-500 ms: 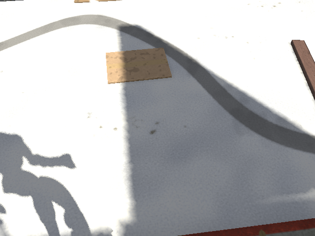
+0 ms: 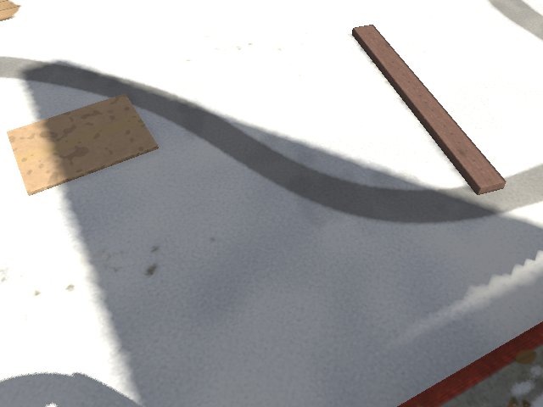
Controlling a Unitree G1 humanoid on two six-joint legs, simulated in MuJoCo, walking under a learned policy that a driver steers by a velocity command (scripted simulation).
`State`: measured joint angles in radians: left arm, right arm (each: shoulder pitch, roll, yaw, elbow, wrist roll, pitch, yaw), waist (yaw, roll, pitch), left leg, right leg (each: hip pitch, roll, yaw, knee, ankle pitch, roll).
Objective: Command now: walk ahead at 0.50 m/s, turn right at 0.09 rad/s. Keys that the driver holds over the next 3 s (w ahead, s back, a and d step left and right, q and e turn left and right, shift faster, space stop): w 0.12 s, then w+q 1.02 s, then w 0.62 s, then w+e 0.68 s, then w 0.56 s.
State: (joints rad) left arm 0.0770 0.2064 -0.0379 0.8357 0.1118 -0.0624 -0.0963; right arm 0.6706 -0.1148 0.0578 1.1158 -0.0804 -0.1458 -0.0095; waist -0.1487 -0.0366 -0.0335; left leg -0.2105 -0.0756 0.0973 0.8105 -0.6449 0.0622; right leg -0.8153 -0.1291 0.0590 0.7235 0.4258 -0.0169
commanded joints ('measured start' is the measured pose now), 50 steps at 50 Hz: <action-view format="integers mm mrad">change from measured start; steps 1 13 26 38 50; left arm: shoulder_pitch -147 433 428 489 13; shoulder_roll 34 170 -25 26 76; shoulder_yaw -5 104 7 71 117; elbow -89 150 177 103 -111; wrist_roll -8 -4 14 -162 -134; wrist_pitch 3 13 -85 -57 -24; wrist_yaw -10 26 76 99 127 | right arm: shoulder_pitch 63 -213 -482 -176 -534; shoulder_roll -129 -136 -138 -419 -280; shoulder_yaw -14 -60 -74 -176 -162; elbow -14 -144 -252 -147 -317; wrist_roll -13 43 -12 86 116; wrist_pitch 18 36 74 112 93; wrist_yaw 29 124 85 54 -34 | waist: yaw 18 251 149 9 180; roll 103 88 18 376 154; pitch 191 -61 177 -392 -35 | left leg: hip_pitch -299 -827 -355 1030 -331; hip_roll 226 172 234 405 192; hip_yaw -307 -195 -185 -373 -346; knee -244 974 -89 -30 -490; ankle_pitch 311 88 1094 1708 520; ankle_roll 210 -10 21 380 200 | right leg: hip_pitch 227 1140 502 -210 450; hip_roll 39 -309 -147 49 87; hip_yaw -89 145 -163 -84 -24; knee -79 -280 -253 1458 -7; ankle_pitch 100 -247 -597 -1290 -367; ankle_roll -5 -310 -186 82 116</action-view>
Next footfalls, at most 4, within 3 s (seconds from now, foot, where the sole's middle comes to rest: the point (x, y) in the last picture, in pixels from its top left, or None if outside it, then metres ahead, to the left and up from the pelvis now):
0.18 right None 0.28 -0.15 -0.88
0.72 left None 0.60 0.15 -1.03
1.10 right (251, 327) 0.87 -0.02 -1.03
1.60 left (142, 325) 0.93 0.33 -1.03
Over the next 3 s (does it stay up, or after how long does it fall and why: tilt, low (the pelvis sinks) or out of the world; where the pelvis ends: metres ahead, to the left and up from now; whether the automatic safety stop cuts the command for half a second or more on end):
stays up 1.56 0.48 -0.25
